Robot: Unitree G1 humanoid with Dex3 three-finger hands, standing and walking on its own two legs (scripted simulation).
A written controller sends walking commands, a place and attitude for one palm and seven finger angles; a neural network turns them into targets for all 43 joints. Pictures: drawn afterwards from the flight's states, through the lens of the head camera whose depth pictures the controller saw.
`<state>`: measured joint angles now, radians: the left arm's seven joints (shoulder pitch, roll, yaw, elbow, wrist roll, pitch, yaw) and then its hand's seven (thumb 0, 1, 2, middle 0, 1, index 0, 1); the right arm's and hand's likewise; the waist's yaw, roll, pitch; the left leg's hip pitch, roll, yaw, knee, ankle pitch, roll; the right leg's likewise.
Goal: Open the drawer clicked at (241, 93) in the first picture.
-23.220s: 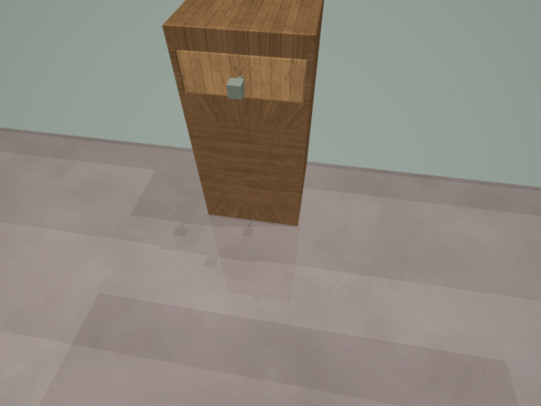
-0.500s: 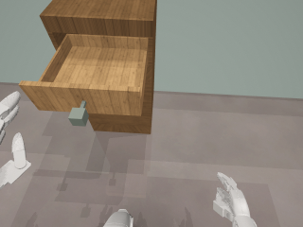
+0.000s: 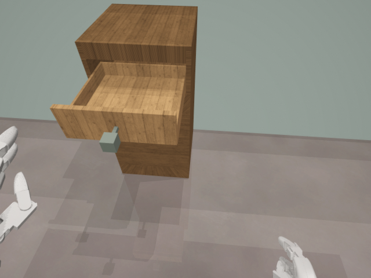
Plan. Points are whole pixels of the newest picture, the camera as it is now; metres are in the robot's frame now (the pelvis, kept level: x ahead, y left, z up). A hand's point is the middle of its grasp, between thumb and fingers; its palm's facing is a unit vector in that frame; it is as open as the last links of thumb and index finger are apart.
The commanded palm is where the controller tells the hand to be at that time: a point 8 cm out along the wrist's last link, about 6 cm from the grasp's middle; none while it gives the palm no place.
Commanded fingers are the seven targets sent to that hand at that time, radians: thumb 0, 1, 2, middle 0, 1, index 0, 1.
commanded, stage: stop stepping back and stand still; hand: left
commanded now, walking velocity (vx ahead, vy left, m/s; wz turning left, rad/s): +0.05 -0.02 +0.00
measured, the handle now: (112, 137) +0.51 +0.26 -0.03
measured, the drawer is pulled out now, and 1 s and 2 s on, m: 0.30 0.30 0.30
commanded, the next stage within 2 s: let the arm hang, fingers relaxed in 0.04 s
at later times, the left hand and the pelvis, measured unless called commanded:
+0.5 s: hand out of the picture +0.03 +0.19 -0.17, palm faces +0.08 -0.98 -0.18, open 6.9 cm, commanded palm none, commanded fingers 0.00 0.90 0.90 -0.20 -0.30 -0.20 -0.30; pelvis +0.00 +0.00 +0.00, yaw +1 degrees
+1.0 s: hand out of the picture -0.02 +0.17 -0.17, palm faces +0.05 -0.98 -0.18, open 7.4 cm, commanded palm none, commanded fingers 0.00 0.90 0.90 -0.20 -0.30 -0.20 -0.30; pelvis -0.01 +0.01 +0.01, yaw +0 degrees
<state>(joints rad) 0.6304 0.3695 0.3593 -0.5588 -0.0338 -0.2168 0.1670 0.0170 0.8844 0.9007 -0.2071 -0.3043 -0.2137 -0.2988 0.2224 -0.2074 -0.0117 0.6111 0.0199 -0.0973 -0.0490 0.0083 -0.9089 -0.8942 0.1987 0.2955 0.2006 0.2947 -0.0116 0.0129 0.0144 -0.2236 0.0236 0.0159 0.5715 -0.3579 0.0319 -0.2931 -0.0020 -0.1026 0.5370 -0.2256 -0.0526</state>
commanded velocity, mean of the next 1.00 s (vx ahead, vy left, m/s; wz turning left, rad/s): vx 0.00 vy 0.00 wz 0.00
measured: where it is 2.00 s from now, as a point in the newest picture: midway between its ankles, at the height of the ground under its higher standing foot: outside the picture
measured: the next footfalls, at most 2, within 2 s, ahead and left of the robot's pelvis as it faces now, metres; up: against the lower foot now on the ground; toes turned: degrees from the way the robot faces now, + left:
none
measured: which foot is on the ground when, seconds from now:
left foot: down 0.00-1.00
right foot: down 0.00-1.00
